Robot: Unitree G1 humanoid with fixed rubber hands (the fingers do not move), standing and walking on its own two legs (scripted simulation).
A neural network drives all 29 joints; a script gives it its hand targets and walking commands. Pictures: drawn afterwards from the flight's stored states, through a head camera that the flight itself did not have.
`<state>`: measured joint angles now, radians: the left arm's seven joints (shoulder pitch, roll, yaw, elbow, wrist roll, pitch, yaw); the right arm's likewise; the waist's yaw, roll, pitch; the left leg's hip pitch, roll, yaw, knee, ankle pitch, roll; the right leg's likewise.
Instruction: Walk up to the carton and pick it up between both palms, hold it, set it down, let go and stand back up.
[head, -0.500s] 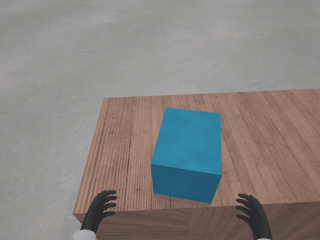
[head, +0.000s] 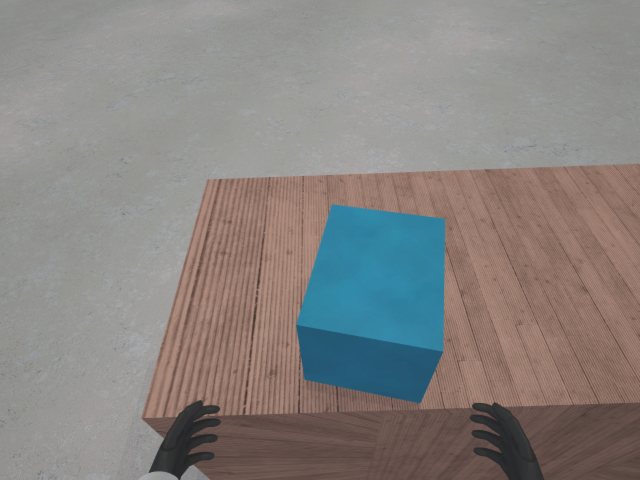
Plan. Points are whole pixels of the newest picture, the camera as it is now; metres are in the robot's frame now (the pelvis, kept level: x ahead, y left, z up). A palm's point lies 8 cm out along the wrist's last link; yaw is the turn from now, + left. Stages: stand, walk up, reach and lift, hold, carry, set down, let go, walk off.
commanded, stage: set down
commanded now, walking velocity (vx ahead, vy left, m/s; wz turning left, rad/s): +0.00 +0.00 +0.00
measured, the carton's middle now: (374, 299) +0.40 -0.04 -0.06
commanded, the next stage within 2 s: let go in 0.24 s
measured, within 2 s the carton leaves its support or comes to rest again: neither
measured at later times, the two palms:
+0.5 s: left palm (172, 467) +0.15 +0.23 -0.08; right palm out of the picture +0.14 -0.22 -0.08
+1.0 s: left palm out of the picture +0.09 +0.26 -0.09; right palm out of the picture +0.09 -0.25 -0.10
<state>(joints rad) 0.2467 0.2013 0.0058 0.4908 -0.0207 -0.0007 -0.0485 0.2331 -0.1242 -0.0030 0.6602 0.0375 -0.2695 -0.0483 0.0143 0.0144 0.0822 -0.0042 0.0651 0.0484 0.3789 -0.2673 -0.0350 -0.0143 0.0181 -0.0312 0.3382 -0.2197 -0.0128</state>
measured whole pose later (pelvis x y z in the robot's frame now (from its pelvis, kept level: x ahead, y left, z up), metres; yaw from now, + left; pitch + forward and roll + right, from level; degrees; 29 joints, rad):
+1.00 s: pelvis -0.02 +0.01 -0.01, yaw +1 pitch -4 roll -1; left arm 0.28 0.24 0.02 0.65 0.02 -0.02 0.00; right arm 0.25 -0.26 -0.04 0.74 -0.01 -0.03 -0.01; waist 0.01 0.03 0.00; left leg -0.15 0.04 0.03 0.50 -0.28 -0.02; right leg -0.16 -0.01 -0.04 0.47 -0.25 0.00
